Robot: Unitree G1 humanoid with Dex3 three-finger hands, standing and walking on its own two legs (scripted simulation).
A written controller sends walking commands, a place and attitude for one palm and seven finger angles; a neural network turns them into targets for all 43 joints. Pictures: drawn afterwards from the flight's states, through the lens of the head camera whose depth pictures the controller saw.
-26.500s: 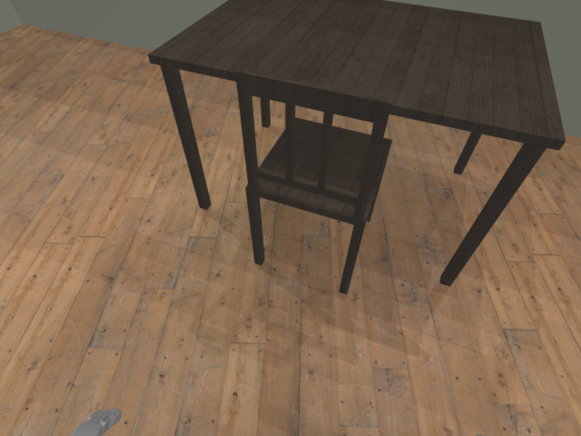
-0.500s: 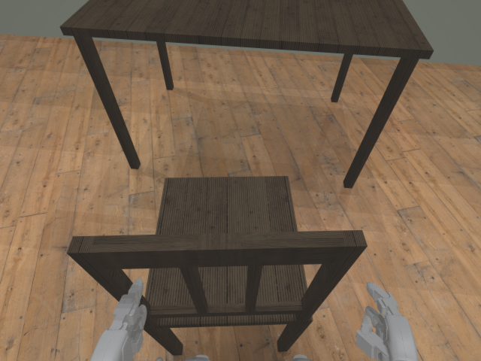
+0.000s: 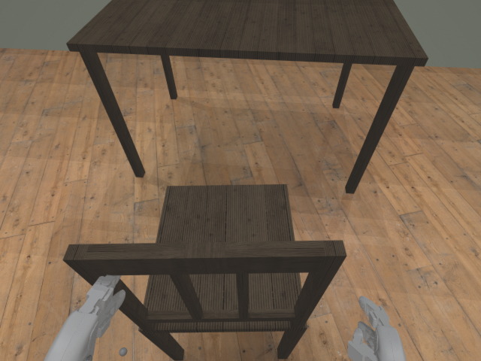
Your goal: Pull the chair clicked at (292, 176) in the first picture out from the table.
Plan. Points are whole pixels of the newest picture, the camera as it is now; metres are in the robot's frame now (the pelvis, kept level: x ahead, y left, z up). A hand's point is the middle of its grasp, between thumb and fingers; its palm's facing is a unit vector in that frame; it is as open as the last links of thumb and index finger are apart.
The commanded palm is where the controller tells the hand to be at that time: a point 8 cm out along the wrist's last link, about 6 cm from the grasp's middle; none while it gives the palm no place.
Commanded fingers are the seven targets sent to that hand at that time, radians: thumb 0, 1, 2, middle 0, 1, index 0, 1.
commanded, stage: draw the hand back to the body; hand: left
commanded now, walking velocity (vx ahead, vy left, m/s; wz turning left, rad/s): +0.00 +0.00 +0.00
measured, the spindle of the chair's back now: (188, 295) +0.25 +0.12 -0.07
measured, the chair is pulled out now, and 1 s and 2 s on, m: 0.60 0.61 0.61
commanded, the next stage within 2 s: step back with the hand held close in 0.96 s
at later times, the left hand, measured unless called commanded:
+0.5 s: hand (76, 347) +0.14 +0.22 +0.06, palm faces +0.12 -0.86 -0.50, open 9.1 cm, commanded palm +0.15 +0.29 +0.21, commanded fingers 0.00 0.79 0.85 -0.19 -0.28 -0.19 -0.28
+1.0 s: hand out of the picture +0.20 +0.26 +0.26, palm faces +0.57 -0.66 -0.48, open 7.1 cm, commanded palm +0.14 +0.29 +0.22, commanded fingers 0.00 0.90 0.90 -0.20 -0.30 -0.20 -0.30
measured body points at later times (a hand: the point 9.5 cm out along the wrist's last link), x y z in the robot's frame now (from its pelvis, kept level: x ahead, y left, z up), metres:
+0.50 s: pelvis +0.03 -0.02 +0.04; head +0.05 -0.05 +0.49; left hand +0.13 +0.26 +0.09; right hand +0.23 -0.23 -0.05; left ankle -0.02 +0.13 -0.69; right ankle +0.00 -0.12 -0.69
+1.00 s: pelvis +0.00 -0.02 +0.05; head -0.01 -0.08 +0.49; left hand +0.17 +0.29 +0.29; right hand +0.21 -0.22 -0.05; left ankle -0.02 +0.13 -0.69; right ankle +0.00 -0.12 -0.69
